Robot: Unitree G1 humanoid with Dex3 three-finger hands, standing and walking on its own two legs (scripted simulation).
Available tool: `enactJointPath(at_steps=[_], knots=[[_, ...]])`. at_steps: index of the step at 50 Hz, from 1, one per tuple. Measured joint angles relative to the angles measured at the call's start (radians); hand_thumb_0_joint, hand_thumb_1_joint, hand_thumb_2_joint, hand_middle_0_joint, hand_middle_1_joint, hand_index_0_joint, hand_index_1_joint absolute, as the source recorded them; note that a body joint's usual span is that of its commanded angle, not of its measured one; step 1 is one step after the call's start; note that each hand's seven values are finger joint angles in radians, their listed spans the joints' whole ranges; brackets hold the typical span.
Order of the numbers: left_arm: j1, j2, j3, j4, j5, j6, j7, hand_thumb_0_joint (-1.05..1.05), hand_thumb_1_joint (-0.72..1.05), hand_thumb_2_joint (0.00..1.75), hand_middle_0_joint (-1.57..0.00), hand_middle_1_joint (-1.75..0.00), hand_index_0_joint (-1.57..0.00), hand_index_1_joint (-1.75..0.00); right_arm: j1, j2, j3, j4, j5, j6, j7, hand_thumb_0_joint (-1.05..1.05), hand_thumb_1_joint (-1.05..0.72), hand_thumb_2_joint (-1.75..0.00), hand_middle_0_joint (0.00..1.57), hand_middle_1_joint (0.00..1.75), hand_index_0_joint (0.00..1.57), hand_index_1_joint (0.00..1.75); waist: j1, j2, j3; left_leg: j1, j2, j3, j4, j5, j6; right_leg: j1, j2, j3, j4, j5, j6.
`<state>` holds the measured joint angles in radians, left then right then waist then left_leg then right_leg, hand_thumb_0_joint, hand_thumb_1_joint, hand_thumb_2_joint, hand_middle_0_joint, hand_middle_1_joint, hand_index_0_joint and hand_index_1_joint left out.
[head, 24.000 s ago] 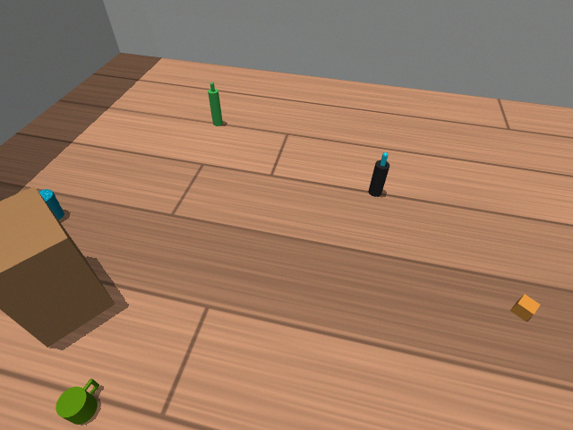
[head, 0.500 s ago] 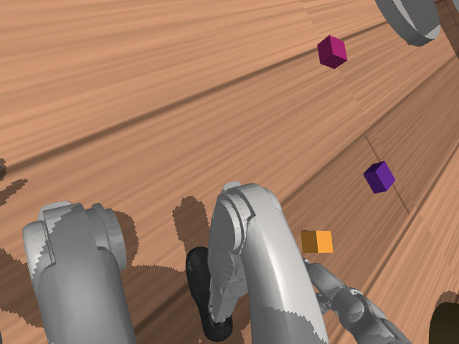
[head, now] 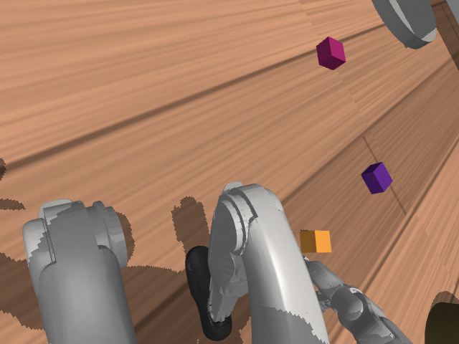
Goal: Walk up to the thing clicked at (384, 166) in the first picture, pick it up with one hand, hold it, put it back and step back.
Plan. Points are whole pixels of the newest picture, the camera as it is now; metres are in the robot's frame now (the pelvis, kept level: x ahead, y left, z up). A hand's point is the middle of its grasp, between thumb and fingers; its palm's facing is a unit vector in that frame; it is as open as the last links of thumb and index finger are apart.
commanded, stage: withdraw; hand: left
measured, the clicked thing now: out of the picture +0.39 +0.33 -0.16
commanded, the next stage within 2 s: rise in 0.18 s
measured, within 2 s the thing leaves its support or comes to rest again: rests again in 0.12 s
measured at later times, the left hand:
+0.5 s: hand out of the picture +0.33 +0.43 -0.04, palm faces +0.48 -0.84 -0.26, open 17.3 cm
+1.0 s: hand out of the picture +0.25 +0.35 +0.15, palm faces +0.40 -0.78 -0.48, open 17.1 cm
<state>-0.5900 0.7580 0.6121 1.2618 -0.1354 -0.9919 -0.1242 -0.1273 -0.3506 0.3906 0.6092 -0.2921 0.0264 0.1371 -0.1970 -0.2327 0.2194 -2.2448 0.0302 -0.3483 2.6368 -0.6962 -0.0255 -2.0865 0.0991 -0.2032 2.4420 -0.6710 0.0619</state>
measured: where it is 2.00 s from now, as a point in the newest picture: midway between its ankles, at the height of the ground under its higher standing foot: (154, 332)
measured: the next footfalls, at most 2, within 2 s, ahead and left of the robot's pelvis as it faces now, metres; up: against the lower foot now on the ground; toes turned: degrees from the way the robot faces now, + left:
none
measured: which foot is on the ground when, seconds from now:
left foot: down 0.00-1.00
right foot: down 0.00-1.00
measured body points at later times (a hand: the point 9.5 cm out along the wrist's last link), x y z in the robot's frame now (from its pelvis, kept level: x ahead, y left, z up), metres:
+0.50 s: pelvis +0.00 -0.01 +0.05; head +0.19 +0.12 +0.43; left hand +0.30 +0.47 -0.02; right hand +0.21 -0.24 -0.05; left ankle +0.08 +0.13 -0.25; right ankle +0.13 -0.13 -0.25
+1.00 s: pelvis +0.04 -0.02 +0.24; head +0.20 +0.05 +0.65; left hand +0.22 +0.39 +0.18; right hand +0.27 -0.22 +0.12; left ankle +0.08 +0.13 -0.25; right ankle +0.12 -0.13 -0.25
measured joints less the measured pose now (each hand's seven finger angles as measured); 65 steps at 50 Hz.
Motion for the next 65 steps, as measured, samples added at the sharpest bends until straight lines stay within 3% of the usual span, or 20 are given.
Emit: enactJointPath(at_steps=[4, 8, 13, 16, 19, 24, 27, 31, 36, 40, 44, 48, 54, 65], knots=[[0.024, -0.002, 0.021, -0.122, 0.001, 0.053, -0.029, -0.01, -0.59, 0.01, -0.09, -0.01, -0.09, -0.02, 0.024, 0.007, -0.027, -0.011, 0.017, 0.014, -0.009, 0.00, -0.89, -0.90, 0.21, 0.30, 0.21, 0.30, 0.012, 0.011, -0.022, 0.001, -0.001, 0.005, -0.009, -0.007, -0.003, 0.002, -0.006, 0.001, -0.005, -0.011, -0.009], [0.047, -0.020, 0.010, -0.233, -0.023, 0.140, -0.060, -0.02, -0.57, 0.01, -0.07, -0.01, -0.07, -0.01, 0.067, 0.017, -0.071, -0.007, 0.058, 0.028, -0.022, 0.00, -0.89, -0.90, 0.21, 0.30, 0.21, 0.30, 0.038, 0.046, -0.085, -0.007, -0.005, 0.023, -0.040, -0.009, -0.004, -0.003, -0.020, 0.010, -0.022, -0.025, -0.016], [0.067, -0.025, -0.019, -0.240, -0.078, 0.251, -0.107, -0.02, -0.57, 0.02, -0.06, -0.01, -0.07, -0.01, 0.100, 0.017, -0.119, 0.001, 0.116, 0.036, -0.036, 0.00, -0.89, -0.90, 0.21, 0.30, 0.21, 0.30, 0.067, 0.108, -0.168, -0.020, -0.003, 0.062, -0.087, -0.001, 0.007, -0.018, -0.034, 0.036, -0.048, -0.034, -0.012], [0.072, -0.024, -0.013, -0.210, -0.097, 0.293, -0.145, -0.02, -0.57, 0.02, -0.05, -0.01, -0.06, -0.01, 0.100, 0.014, -0.138, -0.005, 0.141, 0.031, -0.042, 0.00, -0.88, -0.89, 0.21, 0.30, 0.21, 0.30, 0.079, 0.131, -0.183, -0.022, 0.003, 0.082, -0.107, 0.007, 0.014, -0.026, -0.035, 0.050, -0.058, -0.028, -0.009], [0.064, 0.005, -0.003, -0.166, 0.003, 0.370, -0.128, -0.01, -0.55, 0.02, -0.04, -0.01, -0.05, -0.01, 0.097, 0.032, -0.177, -0.003, 0.176, 0.041, -0.051, 0.00, -0.87, -0.89, 0.21, 0.30, 0.21, 0.30, 0.086, 0.135, -0.188, -0.018, 0.010, 0.103, -0.131, 0.018, 0.014, -0.034, -0.036, 0.066, -0.067, -0.019, -0.011], [0.072, 0.002, 0.017, -0.224, 0.110, 0.529, -0.078, -0.02, -0.50, 0.04, -0.05, -0.03, -0.05, -0.03, 0.124, 0.057, -0.228, -0.001, 0.219, 0.071, -0.063, 0.00, -0.87, -0.89, 0.21, 0.30, 0.21, 0.30, 0.102, 0.141, -0.217, -0.006, 0.010, 0.134, -0.197, 0.033, 0.007, -0.037, -0.050, 0.086, -0.106, -0.013, -0.020], [0.091, 0.005, 0.025, -0.303, 0.152, 0.612, -0.041, -0.02, -0.49, 0.06, -0.06, -0.04, -0.05, -0.05, 0.153, 0.065, -0.255, 0.010, 0.238, 0.088, -0.072, 0.00, -0.88, -0.90, 0.21, 0.30, 0.21, 0.30, 0.112, 0.153, -0.247, 0.011, 0.007, 0.154, -0.243, 0.035, 0.003, -0.028, -0.061, 0.099, -0.136, -0.020, -0.027], [0.122, 0.032, 0.020, -0.369, 0.170, 0.690, 0.018, -0.02, -0.51, 0.06, -0.06, -0.05, -0.06, -0.06, 0.184, 0.071, -0.298, 0.023, 0.264, 0.106, -0.087, 0.00, -0.89, -0.90, 0.21, 0.30, 0.21, 0.30, 0.126, 0.180, -0.287, 0.043, 0.010, 0.179, -0.309, 0.033, 0.003, -0.006, -0.068, 0.115, -0.186, -0.027, -0.031], [0.196, -0.001, -0.028, -0.426, 0.167, 0.792, 0.077, -0.01, -0.52, 0.06, -0.06, -0.05, -0.05, -0.06, 0.212, 0.065, -0.351, 0.021, 0.291, 0.122, -0.096, 0.00, -0.89, -0.90, 0.21, 0.30, 0.20, 0.30, 0.154, 0.227, -0.329, 0.100, 0.021, 0.212, -0.407, 0.031, 0.011, 0.037, -0.070, 0.138, -0.272, -0.025, -0.030], [0.310, -0.114, -0.110, -0.585, 0.158, 0.880, 0.108, -0.01, -0.52, 0.06, -0.06, -0.05, -0.05, -0.06, 0.222, 0.064, -0.381, -0.001, 0.318, 0.126, -0.103, 0.00, -0.90, -0.90, 0.21, 0.30, 0.20, 0.30, 0.175, 0.248, -0.351, 0.179, 0.028, 0.238, -0.506, 0.033, 0.014, 0.105, -0.072, 0.154, -0.362, -0.021, -0.030], [0.444, -0.230, -0.193, -0.770, 0.154, 0.956, 0.138, -0.01, -0.51, 0.07, -0.06, -0.06, -0.06, -0.06, 0.216, 0.080, -0.393, -0.037, 0.343, 0.121, -0.127, 0.01, -0.90, -0.90, 0.21, 0.30, 0.20, 0.30, 0.177, 0.246, -0.356, 0.307, 0.036, 0.256, -0.632, 0.038, 0.009, 0.220, -0.072, 0.162, -0.479, -0.013, -0.037], [0.534, -0.297, -0.253, -0.875, 0.148, 1.020, 0.178, -0.01, -0.48, 0.09, -0.07, -0.06, -0.07, -0.07, 0.211, 0.100, -0.390, -0.064, 0.351, 0.103, -0.163, 0.01, -0.90, -0.90, 0.21, 0.30, 0.20, 0.30, 0.174, 0.231, -0.366, 0.463, 0.035, 0.265, -0.773, 0.050, 0.000, 0.369, -0.078, 0.162, -0.610, -0.004, -0.050], [0.621, -0.340, -0.316, -0.898, 0.140, 1.085, 0.240, -0.01, -0.47, 0.10, -0.07, -0.07, -0.07, -0.07, 0.213, 0.115, -0.387, -0.076, 0.342, 0.044, -0.215, 0.01, -0.90, -0.90, 0.21, 0.30, 0.20, 0.30, 0.172, 0.229, -0.399, 0.710, 0.031, 0.268, -0.975, 0.075, -0.007, 0.619, -0.087, 0.151, -0.811, 0.016, -0.061], [0.773, -0.460, -0.468, -0.952, 0.123, 1.195, 0.288, -0.01, -0.48, 0.09, -0.06, -0.06, -0.06, -0.07, 0.305, 0.118, -0.379, -0.095, 0.340, -0.034, -0.265, 0.01, -0.89, -0.90, 0.21, 0.30, 0.20, 0.30, 0.165, 0.245, -0.400, 1.122, 0.022, 0.284, -1.305, 0.144, 0.001, 1.039, -0.098, 0.150, -1.156, 0.092, -0.052]])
